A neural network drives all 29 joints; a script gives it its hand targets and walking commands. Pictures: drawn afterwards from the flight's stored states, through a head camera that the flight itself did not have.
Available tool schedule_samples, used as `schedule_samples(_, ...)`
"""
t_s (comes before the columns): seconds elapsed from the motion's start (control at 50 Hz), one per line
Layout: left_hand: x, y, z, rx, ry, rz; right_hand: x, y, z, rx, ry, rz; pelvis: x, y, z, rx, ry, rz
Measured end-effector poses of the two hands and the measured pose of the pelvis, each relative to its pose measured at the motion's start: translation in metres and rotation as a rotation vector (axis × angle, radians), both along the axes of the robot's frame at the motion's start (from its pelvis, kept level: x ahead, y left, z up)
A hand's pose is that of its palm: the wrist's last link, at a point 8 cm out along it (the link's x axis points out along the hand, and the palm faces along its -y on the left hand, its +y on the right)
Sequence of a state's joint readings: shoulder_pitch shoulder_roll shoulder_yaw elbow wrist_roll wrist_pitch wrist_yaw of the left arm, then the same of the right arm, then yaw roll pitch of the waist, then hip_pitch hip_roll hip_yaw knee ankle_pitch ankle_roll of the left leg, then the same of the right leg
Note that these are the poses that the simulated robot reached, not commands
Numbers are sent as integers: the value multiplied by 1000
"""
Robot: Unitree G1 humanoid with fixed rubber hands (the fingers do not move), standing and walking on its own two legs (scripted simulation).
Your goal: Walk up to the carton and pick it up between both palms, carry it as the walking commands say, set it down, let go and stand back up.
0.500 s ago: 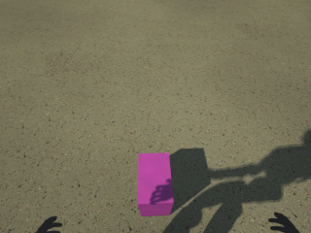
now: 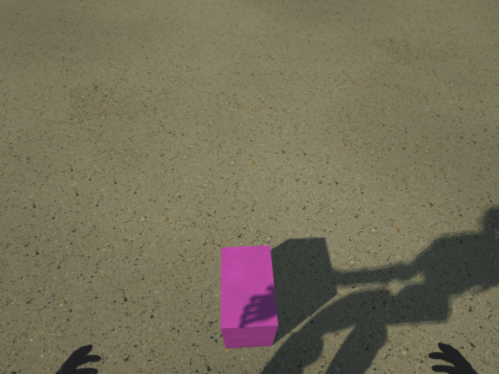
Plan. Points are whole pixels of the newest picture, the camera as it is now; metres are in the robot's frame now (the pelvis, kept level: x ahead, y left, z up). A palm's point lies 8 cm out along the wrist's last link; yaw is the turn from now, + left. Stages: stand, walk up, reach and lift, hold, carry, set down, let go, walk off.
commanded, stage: walk up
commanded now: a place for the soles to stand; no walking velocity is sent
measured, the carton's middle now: (247, 298) +0.43 +0.02 -0.62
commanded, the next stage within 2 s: reach and lift in 0.68 s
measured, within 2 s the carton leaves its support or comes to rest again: neither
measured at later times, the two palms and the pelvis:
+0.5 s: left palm out of the picture +0.13 +0.31 -0.10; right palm out of the picture +0.10 -0.34 -0.08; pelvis +0.00 +0.00 +0.00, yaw -2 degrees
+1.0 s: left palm (93, 362) +0.16 +0.27 -0.11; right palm (420, 351) +0.18 -0.28 -0.11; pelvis -0.03 +0.00 -0.02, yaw +7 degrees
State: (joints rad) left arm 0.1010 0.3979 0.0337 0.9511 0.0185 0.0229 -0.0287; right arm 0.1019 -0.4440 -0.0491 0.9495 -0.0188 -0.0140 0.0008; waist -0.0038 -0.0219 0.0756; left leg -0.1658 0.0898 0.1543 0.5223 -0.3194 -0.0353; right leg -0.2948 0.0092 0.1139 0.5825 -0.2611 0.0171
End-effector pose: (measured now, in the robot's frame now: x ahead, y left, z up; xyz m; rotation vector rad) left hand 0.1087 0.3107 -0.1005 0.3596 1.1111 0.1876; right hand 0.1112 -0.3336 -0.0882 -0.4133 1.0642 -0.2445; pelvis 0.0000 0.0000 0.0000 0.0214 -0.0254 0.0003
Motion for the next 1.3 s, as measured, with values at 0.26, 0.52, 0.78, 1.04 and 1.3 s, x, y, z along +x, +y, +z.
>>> schedule_samples(0.26, 2, -2, 0, 2, -5, -15, -3, -3, 2, -4, -15, -18, 1, 0, -1, -7, -4, -10)
schedule_samples(0.52, 16, -6, 0, -4, -21, -43, -12, -9, 4, -14, -11, -36, 3, -3, -1, -11, -13, -27)
schedule_samples(0.78, 38, -11, 12, -12, -128, -37, 13, 10, 4, 24, -68, 23, -8, -4, -5, -14, -33, 62)
schedule_samples(1.04, 61, -41, -16, -72, -118, -42, 74, 54, -32, 166, -134, -14, -32, -4, -24, -25, 86, 122)
schedule_samples(1.3, 129, -59, -52, -125, -220, -33, 120, 66, -45, 166, -202, -13, -47, -8, -47, -49, 281, 125)
